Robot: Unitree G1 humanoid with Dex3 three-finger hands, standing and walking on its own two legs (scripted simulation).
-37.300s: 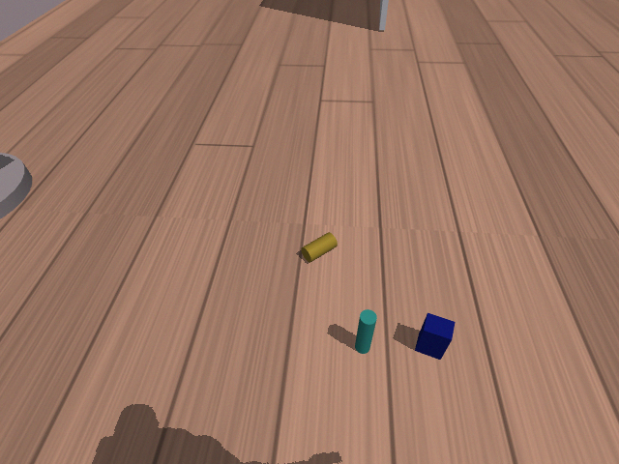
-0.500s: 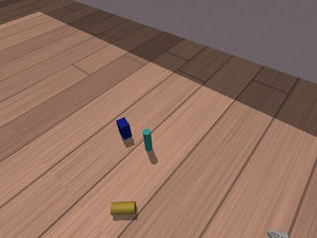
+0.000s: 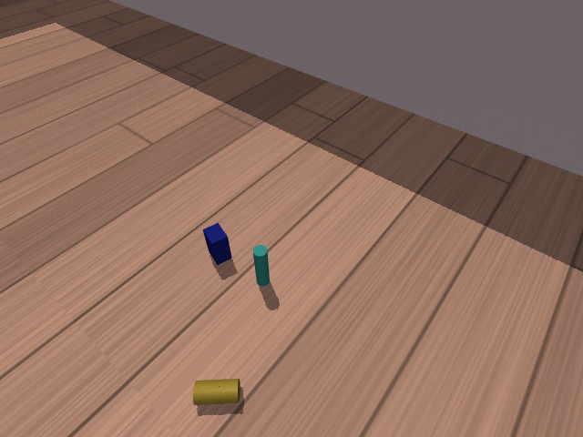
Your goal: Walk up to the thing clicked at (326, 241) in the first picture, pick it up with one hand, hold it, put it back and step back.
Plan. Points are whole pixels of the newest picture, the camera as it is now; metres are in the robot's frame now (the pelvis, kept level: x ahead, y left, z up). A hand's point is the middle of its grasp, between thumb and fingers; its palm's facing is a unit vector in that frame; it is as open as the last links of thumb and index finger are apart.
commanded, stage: walk up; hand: left
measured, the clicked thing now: (217, 391) +0.42 +0.25 -0.74
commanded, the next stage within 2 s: none
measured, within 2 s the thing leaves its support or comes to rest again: neither
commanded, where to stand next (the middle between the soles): +0.06 +0.00 m, yaw +1 degrees
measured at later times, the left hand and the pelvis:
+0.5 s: hand out of the picture +0.07 +0.27 -0.16, palm faces +0.01 -0.94 -0.35, open 7.4 cm; pelvis +0.03 +0.00 +0.00, yaw +1 degrees
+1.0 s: hand (133, 422) +0.21 +0.27 -0.17, palm faces -0.04 -0.92 -0.39, open 7.4 cm; pelvis +0.10 +0.00 -0.03, yaw +1 degrees
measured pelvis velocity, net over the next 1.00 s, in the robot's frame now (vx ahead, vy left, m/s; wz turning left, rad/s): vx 0.10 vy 0.00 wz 0.01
